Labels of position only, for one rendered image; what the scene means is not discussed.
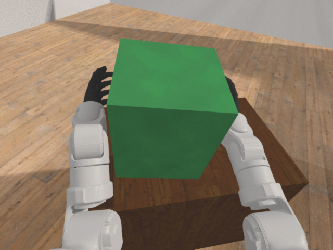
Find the robot left upper arm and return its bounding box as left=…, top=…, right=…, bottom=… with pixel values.
left=50, top=209, right=123, bottom=250

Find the right robot forearm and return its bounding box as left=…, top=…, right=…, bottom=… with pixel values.
left=221, top=113, right=308, bottom=248

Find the left robot hand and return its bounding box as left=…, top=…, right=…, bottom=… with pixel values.
left=83, top=66, right=113, bottom=105

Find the robot right upper arm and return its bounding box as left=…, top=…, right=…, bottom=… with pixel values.
left=243, top=209, right=308, bottom=250

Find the left robot forearm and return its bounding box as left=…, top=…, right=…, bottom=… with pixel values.
left=62, top=101, right=113, bottom=248

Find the carton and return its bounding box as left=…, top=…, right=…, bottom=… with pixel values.
left=107, top=38, right=239, bottom=179

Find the right robot hand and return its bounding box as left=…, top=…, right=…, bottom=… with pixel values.
left=225, top=76, right=240, bottom=112

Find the pedestal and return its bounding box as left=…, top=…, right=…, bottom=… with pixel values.
left=74, top=98, right=309, bottom=250

